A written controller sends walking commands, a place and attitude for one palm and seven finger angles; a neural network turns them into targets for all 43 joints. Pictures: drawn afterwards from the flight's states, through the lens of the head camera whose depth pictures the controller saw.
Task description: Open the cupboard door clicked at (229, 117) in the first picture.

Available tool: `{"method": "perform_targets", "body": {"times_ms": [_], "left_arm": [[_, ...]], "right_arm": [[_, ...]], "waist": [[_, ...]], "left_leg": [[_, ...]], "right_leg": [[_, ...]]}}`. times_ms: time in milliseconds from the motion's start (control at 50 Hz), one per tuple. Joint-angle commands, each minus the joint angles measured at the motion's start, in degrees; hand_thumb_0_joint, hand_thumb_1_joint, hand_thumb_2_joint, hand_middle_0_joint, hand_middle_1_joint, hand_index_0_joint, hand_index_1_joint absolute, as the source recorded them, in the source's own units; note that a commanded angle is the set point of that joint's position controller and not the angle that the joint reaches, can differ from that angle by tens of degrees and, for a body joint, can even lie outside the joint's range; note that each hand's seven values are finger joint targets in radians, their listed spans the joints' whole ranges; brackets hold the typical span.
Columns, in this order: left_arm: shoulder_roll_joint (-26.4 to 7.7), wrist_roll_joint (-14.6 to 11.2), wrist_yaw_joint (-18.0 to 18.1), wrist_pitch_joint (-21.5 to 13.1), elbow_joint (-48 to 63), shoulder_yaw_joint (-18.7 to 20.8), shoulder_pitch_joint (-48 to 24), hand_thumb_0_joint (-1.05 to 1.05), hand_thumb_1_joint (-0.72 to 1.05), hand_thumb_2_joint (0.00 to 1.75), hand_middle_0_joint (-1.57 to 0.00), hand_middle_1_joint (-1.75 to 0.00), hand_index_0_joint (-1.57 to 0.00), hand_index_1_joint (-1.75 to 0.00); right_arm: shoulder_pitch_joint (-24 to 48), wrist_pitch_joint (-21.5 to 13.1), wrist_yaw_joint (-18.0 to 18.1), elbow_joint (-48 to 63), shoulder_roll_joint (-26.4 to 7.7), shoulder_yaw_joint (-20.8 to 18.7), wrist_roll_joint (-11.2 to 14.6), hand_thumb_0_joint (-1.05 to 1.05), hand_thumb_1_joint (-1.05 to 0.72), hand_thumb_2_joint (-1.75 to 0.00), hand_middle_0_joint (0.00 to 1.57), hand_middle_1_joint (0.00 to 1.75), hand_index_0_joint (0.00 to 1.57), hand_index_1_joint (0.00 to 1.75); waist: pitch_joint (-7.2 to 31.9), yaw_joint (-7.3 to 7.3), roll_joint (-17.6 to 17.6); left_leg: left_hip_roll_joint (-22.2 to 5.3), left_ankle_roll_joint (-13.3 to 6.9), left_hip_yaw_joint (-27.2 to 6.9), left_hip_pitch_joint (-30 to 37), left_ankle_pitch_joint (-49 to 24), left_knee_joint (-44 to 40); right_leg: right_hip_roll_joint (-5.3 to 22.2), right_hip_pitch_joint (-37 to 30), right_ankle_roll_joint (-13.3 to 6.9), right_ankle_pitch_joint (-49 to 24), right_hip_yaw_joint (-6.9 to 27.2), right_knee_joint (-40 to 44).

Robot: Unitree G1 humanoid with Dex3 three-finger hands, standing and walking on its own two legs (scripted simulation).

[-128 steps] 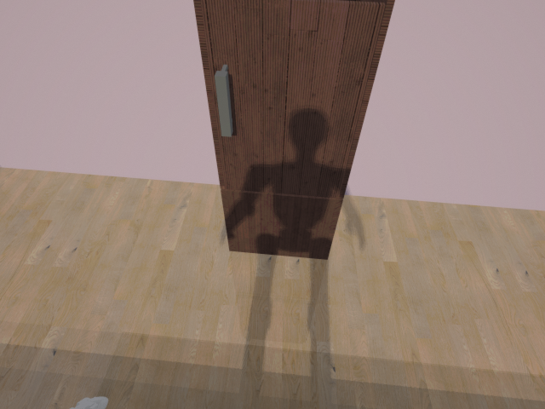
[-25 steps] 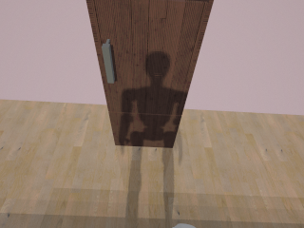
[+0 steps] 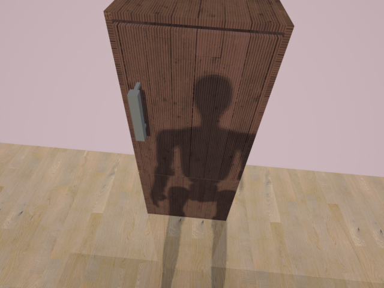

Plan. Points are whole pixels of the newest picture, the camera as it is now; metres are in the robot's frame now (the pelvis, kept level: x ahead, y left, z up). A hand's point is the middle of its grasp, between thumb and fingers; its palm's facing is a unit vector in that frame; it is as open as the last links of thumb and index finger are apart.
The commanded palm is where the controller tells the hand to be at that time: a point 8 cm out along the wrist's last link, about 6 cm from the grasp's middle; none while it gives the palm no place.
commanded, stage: come to a stop and stand still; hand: left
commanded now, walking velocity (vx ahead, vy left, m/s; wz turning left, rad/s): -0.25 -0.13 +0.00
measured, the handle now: (139, 112) +0.57 +0.20 +0.02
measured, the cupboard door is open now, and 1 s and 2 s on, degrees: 0 0 0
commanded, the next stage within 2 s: look again from close up in 0.78 s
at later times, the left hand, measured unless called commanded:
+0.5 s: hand out of the picture +0.00 +0.14 -0.16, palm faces +0.04 -0.97 -0.24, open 7.3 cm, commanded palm none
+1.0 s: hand out of the picture -0.06 +0.13 -0.16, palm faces +0.01 -0.98 -0.18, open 7.3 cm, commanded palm none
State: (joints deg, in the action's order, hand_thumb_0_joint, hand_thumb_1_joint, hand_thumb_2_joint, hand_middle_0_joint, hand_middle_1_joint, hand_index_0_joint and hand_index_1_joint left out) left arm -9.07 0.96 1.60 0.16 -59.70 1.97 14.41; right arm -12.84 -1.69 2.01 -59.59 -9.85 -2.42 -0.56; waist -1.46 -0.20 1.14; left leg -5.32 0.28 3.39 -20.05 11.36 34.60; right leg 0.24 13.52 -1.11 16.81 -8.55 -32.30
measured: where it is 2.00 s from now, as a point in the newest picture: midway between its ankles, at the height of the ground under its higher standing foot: outside the picture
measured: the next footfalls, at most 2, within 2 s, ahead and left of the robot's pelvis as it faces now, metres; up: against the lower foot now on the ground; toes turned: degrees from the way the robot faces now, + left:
right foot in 0.30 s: +0.05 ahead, -0.11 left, +0.00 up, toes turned -2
left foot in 0.56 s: -0.02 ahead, +0.09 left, +0.00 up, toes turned +2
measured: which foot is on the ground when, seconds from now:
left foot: down 0.00-0.30, up 0.32-0.54, down 0.56-1.00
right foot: down 0.00-0.02, up 0.04-0.28, down 0.30-1.00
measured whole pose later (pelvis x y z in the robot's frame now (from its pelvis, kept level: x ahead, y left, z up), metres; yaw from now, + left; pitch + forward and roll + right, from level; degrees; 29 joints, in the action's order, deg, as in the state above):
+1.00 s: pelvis -0.05 -0.03 +0.01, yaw +0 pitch -1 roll +0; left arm -7.1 0.9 2.0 -0.8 -63.9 -0.6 18.0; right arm -18.9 -0.4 1.2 -61.7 -7.7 -0.3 -0.7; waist -1.0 0.7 1.5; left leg -1.1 -0.2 2.2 -11.6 17.2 29.8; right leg 0.1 15.2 -1.8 11.7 -4.6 -27.8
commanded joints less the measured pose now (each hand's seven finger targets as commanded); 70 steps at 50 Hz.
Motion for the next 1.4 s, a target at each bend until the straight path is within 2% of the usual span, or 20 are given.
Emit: {"method": "perform_targets", "body": {"times_ms": [0,60,160,240,260,280,300,320,360,440,500,540,600,840,860,880,920,1040,1200,1380], "left_arm": [[-3.48,-0.37,0.54,0.86,2.81,0.90,5.47,0.00,0.90,0.90,-0.20,-0.30,-0.20,-0.30],[-4.64,-0.24,0.37,1.16,2.61,1.08,6.44,0.00,0.90,0.90,-0.20,-0.30,-0.20,-0.30],[-4.19,-0.05,0.15,1.26,4.48,1.56,5.25,0.00,0.90,0.90,-0.20,-0.30,-0.20,-0.30],[-4.81,0.38,0.15,0.65,3.24,1.77,9.94,0.00,0.90,0.90,-0.20,-0.30,-0.20,-0.30],[-8.04,0.90,0.41,0.31,3.65,1.99,9.18,0.00,0.90,0.90,-0.20,-0.30,-0.20,-0.30],[-11.56,1.03,0.43,0.19,4.36,2.21,6.21,0.00,0.90,0.90,-0.20,-0.30,-0.20,-0.30],[-11.10,0.89,0.36,0.14,5.05,2.10,5.70,0.00,0.90,0.90,-0.20,-0.30,-0.20,-0.30],[-10.10,1.04,0.59,0.30,5.00,1.90,3.49,0.00,0.90,0.90,-0.20,-0.30,-0.20,-0.30],[-8.73,1.04,0.55,0.17,5.31,1.54,0.11,0.00,0.90,0.90,-0.20,-0.30,-0.20,-0.30],[-8.96,0.89,0.70,-0.20,4.13,1.69,3.07,0.00,0.90,0.90,-0.20,-0.30,-0.20,-0.30],[-8.46,-0.11,0.57,-0.37,2.47,1.34,3.23,0.00,0.90,0.90,-0.20,-0.30,-0.20,-0.30],[-5.52,-0.64,0.24,-0.42,2.11,0.76,3.49,0.00,0.90,0.90,-0.20,-0.30,-0.20,-0.30],[-6.07,-0.62,0.11,-0.39,0.09,0.55,2.40,0.00,0.90,0.90,-0.20,-0.30,-0.20,-0.30],[-4.89,-0.46,0.11,-0.44,-2.96,-0.14,4.00,0.00,0.90,0.90,-0.20,-0.30,-0.20,-0.30],[-5.59,0.26,2.71,-2.38,-4.31,-1.14,9.18,0.00,0.90,0.90,-0.20,-0.30,-0.20,-0.30],[-8.84,-0.10,2.15,-2.97,-2.36,-0.66,7.59,0.00,0.90,0.90,-0.20,-0.30,-0.20,-0.30],[-8.12,0.10,1.24,-2.75,-0.32,-0.59,3.04,0.00,0.90,0.90,-0.20,-0.30,-0.20,-0.30],[-3.98,-0.08,0.21,-1.65,-1.26,-1.46,5.23,0.00,0.90,0.90,-0.20,-0.30,-0.20,-0.30],[-3.39,-0.25,0.23,-1.94,-2.19,-1.67,5.99,0.00,0.90,0.90,-0.20,-0.30,-0.20,-0.30],[-4.15,-0.35,0.24,-2.24,-2.83,-1.43,5.40,0.00,0.90,0.90,-0.20,-0.30,-0.20,-0.30]], "right_arm": [[-4.06,0.78,0.29,1.74,-7.75,-0.54,-0.57,0.00,-0.90,-0.90,0.20,0.30,0.20,0.30],[-0.55,1.10,1.03,3.08,-8.91,-1.17,-0.77,0.00,-0.90,-0.90,0.20,0.30,0.20,0.30],[0.62,2.24,0.99,4.14,-11.21,-2.99,-0.85,0.00,-0.90,-0.90,0.20,0.30,0.20,0.30],[3.54,2.79,0.08,4.86,-9.38,-2.99,-0.26,0.00,-0.90,-0.90,0.20,0.30,0.20,0.30],[3.28,3.02,-0.30,5.38,-6.32,-2.65,0.21,0.00,-0.90,-0.90,0.20,0.30,0.20,0.30],[4.07,3.44,-0.88,6.55,-2.90,-1.89,0.34,0.00,-0.90,-0.90,0.20,0.30,0.20,0.30],[7.04,4.44,-0.79,6.92,-3.60,-2.00,0.01,0.00,-0.90,-0.90,0.20,0.30,0.20,0.30],[6.80,4.87,-0.80,6.61,-3.05,-1.97,-0.07,0.00,-0.90,-0.90,0.20,0.30,0.20,0.30],[3.38,4.49,-1.00,4.04,-2.88,-1.94,-0.12,0.00,-0.90,-0.90,0.20,0.30,0.20,0.30],[2.04,3.33,-0.87,2.64,-2.05,-1.05,0.01,0.00,-0.90,-0.90,0.20,0.30,0.20,0.30],[-2.04,2.32,-0.26,0.12,-1.69,-0.08,0.08,0.00,-0.90,-0.90,0.20,0.30,0.20,0.30],[-3.11,1.17,0.07,-1.05,-4.18,0.20,-0.27,0.00,-0.90,-0.90,0.20,0.30,0.20,0.30],[-2.08,0.76,0.29,-2.55,-4.15,0.78,-0.36,0.00,-0.90,-0.90,0.20,0.30,0.20,0.30],[-8.49,1.31,0.25,-5.32,-2.05,1.53,-0.45,0.00,-0.90,-0.90,0.20,0.30,0.20,0.30],[-1.96,-0.08,-0.58,-1.33,-4.52,1.58,-0.13,0.00,-0.90,-0.90,0.20,0.30,0.20,0.30],[-6.20,0.78,-0.66,0.30,-0.93,1.64,0.05,0.00,-0.90,-0.90,0.20,0.30,0.20,0.30],[-11.00,0.75,-1.18,0.15,-0.86,1.73,-0.46,0.00,-0.90,-0.90,0.20,0.30,0.20,0.30],[-9.95,-0.29,-0.62,2.04,-2.94,2.17,-0.57,0.00,-0.90,-0.90,0.20,0.30,0.20,0.30],[-10.31,-0.62,-0.43,0.17,-3.33,2.44,-0.41,0.00,-0.90,-0.90,0.20,0.30,0.20,0.30],[-9.63,-0.88,-0.23,-2.00,-3.03,2.70,-0.29,0.00,-0.90,-0.90,0.20,0.30,0.20,0.30]], "waist": [[-2.56,-0.71,12.88],[2.87,-0.46,10.60],[8.28,1.15,7.72],[6.96,-1.28,3.63],[4.33,-0.81,-6.82],[1.03,-0.06,-16.66],[0.40,-1.85,-15.14],[-1.14,-0.58,-13.81],[-2.56,1.14,-10.43],[0.04,-0.65,-8.37],[2.65,0.36,-7.43],[2.60,-0.85,0.92],[2.53,-1.41,4.82],[-4.26,-0.30,-1.70],[-5.89,-2.46,1.15],[1.30,0.97,1.80],[1.81,2.59,1.10],[-5.47,0.11,2.65],[-4.99,0.14,-2.53],[-2.48,0.23,-1.62]], "left_leg": [[-12.97,-7.29,-13.95,3.33,-25.75,-17.02],[-14.64,-11.49,-12.45,12.15,-39.73,-14.25],[-14.39,-11.48,-9.17,19.36,-42.67,-10.20],[-8.32,-5.65,-4.80,8.90,-20.76,-5.71],[-2.41,-1.88,-1.34,2.55,-5.53,-0.05],[3.68,0.67,1.65,-2.24,13.02,4.83],[3.48,0.39,-2.10,-0.29,18.74,12.62],[3.36,-0.06,-3.65,-0.36,18.03,17.29],[3.22,-0.20,-3.58,-1.59,14.43,21.54],[3.16,0.35,-1.75,-0.12,14.46,8.65],[2.89,0.05,-2.00,9.29,3.92,-9.28],[-3.12,-2.47,-8.75,12.34,-9.49,-13.90],[-2.98,-2.08,-7.60,6.94,-7.05,-14.70],[0.03,-1.33,-4.94,5.73,5.02,-17.38],[-0.18,0.44,-1.29,2.97,0.98,-5.56],[2.20,0.29,-2.92,5.57,8.96,-4.34],[1.97,-0.78,-3.11,8.80,6.54,-6.48],[-0.92,-3.09,-9.24,-2.04,11.17,-17.89],[-0.11,-3.04,-7.63,1.68,7.26,-17.98],[-0.03,-2.68,-5.88,5.55,0.08,-16.08]], "right_leg": [[1.85,3.42,1.71,4.86,2.42,-4.92],[2.52,8.21,1.68,14.05,6.66,-16.97],[2.01,10.22,2.16,13.07,7.30,-15.63],[2.26,-2.53,2.14,-5.71,6.01,6.73],[8.78,-3.36,0.48,-13.67,14.86,13.05],[17.81,0.24,-4.37,-19.18,22.14,15.56],[19.47,6.78,-8.28,-15.30,23.34,17.40],[18.31,9.18,-9.47,-11.65,23.28,17.50],[14.52,7.86,-9.21,-13.09,18.00,15.56],[13.71,-0.47,-9.51,-17.71,17.03,13.31],[11.79,-1.04,-6.37,-16.35,16.25,10.80],[6.23,0.75,-1.42,-12.28,11.66,9.35],[5.39,-6.23,-0.31,-12.48,9.66,9.96],[5.84,-2.16,-0.44,0.07,12.02,16.66],[9.42,-2.00,0.52,-28.09,13.93,11.10],[12.80,-2.51,-2.62,-14.80,18.20,13.80],[9.51,4.08,-3.93,7.52,14.03,13.58],[4.35,-0.13,-1.58,0.57,9.52,7.18],[5.28,-0.44,-1.18,-3.11,10.62,8.48],[6.04,-1.84,-1.36,-7.42,11.28,8.83]]}}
